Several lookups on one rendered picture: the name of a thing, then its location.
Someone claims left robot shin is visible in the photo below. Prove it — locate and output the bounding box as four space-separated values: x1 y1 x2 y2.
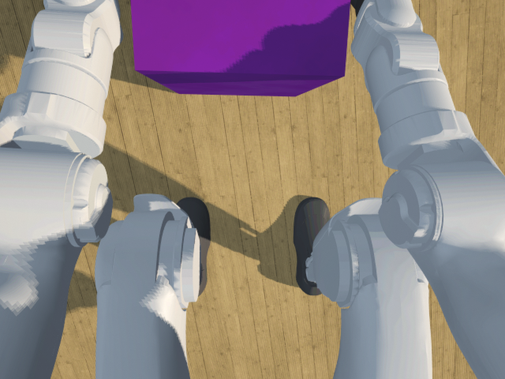
95 193 194 292

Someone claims robot left thigh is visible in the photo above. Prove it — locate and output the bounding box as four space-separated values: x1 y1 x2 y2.
95 212 201 379

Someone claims robot right upper arm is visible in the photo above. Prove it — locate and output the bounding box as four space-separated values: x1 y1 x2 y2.
378 160 505 379

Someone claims left robot forearm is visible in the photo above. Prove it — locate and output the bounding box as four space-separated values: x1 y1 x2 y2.
0 0 123 158

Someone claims carton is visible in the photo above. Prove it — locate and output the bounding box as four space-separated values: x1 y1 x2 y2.
130 0 350 96

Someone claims right robot forearm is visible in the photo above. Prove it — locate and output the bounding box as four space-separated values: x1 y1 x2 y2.
350 0 504 175

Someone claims robot left upper arm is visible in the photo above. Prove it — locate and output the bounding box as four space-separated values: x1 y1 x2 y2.
0 148 113 379

